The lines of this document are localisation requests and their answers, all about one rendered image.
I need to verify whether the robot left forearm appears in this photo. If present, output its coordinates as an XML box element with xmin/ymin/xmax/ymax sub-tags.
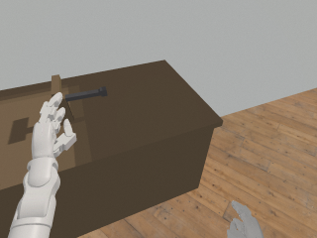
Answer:
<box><xmin>8</xmin><ymin>157</ymin><xmax>60</xmax><ymax>238</ymax></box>

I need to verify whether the tap lever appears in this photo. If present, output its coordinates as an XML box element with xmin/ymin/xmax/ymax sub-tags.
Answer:
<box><xmin>64</xmin><ymin>86</ymin><xmax>108</xmax><ymax>102</ymax></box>

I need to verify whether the robot left hand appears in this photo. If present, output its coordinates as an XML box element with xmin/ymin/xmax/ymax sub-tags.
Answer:
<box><xmin>31</xmin><ymin>92</ymin><xmax>77</xmax><ymax>160</ymax></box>

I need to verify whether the counter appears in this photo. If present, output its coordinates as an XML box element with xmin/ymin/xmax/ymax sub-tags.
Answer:
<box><xmin>0</xmin><ymin>59</ymin><xmax>223</xmax><ymax>238</ymax></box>

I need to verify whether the robot right hand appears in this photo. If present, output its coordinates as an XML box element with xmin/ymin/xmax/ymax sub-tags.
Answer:
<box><xmin>227</xmin><ymin>200</ymin><xmax>264</xmax><ymax>238</ymax></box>

